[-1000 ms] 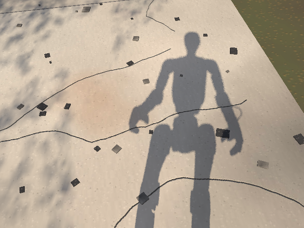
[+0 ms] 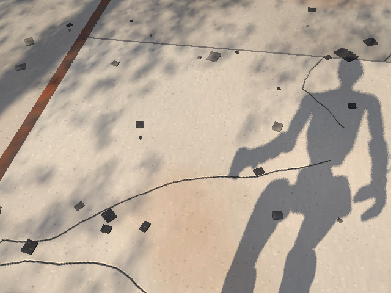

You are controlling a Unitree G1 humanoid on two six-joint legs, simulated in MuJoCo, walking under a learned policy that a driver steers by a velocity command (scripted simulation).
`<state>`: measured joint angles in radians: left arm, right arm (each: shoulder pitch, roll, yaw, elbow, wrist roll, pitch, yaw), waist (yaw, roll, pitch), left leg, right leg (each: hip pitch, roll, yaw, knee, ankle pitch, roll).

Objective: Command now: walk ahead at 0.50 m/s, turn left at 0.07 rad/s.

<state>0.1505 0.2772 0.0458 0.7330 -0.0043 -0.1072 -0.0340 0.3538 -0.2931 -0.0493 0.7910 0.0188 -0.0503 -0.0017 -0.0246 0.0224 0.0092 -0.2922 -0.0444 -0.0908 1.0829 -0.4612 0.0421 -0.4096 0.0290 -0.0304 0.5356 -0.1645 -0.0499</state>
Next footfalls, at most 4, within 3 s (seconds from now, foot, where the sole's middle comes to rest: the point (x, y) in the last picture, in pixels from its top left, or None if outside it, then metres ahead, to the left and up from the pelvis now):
0.44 left None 0.41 0.15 -0.77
0.98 right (245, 243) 0.65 -0.15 -0.77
1.50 left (216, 161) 1.03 -0.06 -0.77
1.98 right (267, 120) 1.25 -0.31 -0.77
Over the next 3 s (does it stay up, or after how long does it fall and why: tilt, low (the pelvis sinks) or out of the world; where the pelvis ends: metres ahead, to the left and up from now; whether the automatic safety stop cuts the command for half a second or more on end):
stays up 1.41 -0.21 0.00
